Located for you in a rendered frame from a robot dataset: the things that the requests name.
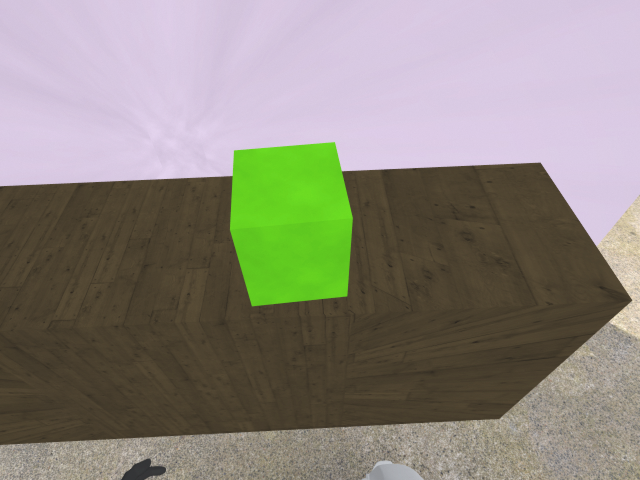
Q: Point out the carton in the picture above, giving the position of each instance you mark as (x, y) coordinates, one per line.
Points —
(291, 223)

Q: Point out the left robot hand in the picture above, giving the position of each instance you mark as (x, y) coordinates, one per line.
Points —
(142, 470)

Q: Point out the pedestal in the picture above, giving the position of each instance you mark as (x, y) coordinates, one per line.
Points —
(124, 312)

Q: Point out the robot right shin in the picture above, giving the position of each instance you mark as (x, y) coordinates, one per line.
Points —
(382, 462)

